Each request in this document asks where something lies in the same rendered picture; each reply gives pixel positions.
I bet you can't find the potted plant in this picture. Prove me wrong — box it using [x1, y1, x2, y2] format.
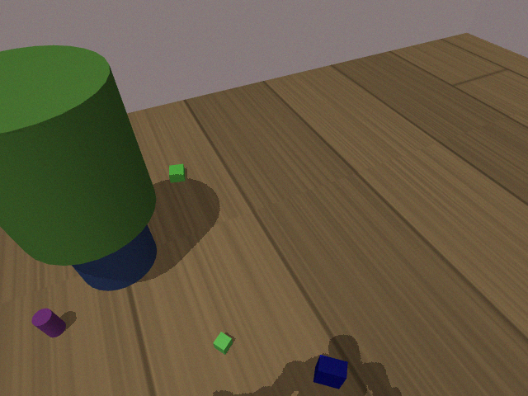
[0, 45, 157, 291]

